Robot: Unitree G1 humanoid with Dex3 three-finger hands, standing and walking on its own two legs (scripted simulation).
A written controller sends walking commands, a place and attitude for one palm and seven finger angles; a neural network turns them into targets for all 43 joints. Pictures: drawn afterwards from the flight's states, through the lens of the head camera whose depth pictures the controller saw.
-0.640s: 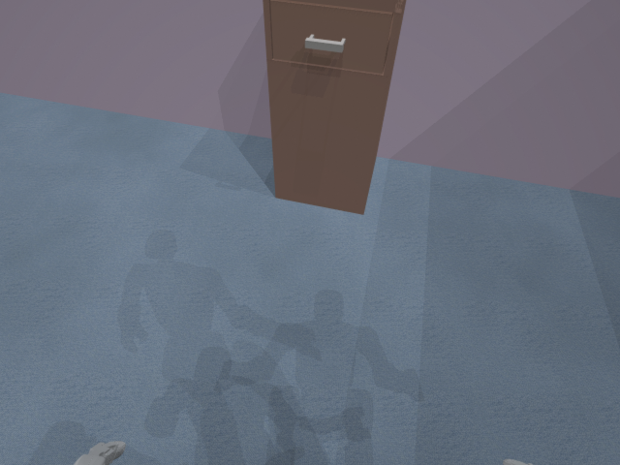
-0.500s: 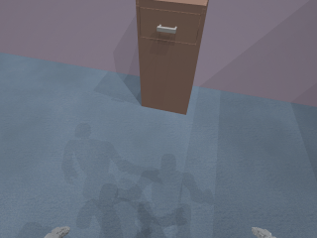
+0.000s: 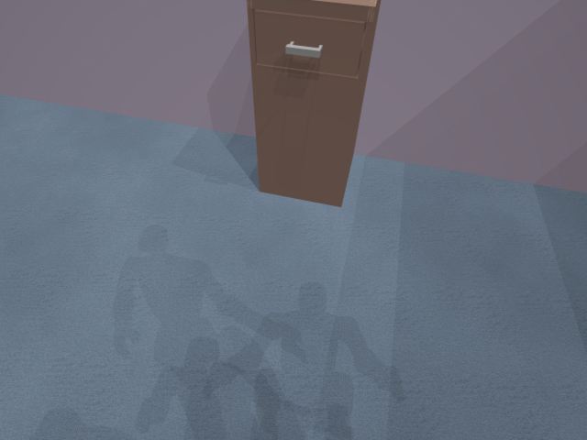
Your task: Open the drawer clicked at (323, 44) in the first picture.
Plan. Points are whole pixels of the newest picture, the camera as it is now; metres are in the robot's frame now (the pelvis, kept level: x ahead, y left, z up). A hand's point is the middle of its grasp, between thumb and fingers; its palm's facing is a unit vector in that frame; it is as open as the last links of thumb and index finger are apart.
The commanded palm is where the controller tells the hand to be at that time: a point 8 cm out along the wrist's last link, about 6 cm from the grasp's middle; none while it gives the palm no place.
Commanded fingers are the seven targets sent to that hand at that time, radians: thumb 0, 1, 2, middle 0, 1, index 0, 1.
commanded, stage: stand and wait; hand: left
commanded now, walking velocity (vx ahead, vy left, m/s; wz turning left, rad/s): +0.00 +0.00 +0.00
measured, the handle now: (304, 48) +1.31 +0.03 -0.02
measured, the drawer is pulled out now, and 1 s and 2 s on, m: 0.00 0.00 0.00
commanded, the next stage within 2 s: look at it before walking up in 0.44 s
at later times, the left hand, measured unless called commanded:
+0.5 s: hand out of the picture +0.06 +0.24 -0.16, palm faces -0.05 -0.94 -0.33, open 7.4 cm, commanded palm none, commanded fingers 0.00 0.90 0.90 -0.20 -0.30 -0.20 -0.30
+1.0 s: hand out of the picture +0.08 +0.24 -0.15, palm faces -0.04 -0.94 -0.34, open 7.4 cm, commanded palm none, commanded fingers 0.00 0.90 0.90 -0.20 -0.30 -0.20 -0.30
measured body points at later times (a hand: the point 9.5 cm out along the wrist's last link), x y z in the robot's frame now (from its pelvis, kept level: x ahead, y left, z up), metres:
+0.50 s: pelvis -0.01 -0.01 +0.00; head -0.01 -0.01 +0.45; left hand +0.06 +0.29 -0.13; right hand +0.06 -0.30 -0.13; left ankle +0.00 +0.11 -0.74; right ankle +0.00 -0.13 -0.74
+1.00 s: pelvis +0.00 -0.01 +0.00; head +0.01 -0.01 +0.45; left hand +0.08 +0.29 -0.13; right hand +0.09 -0.31 -0.13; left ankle +0.00 +0.11 -0.74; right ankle +0.00 -0.13 -0.74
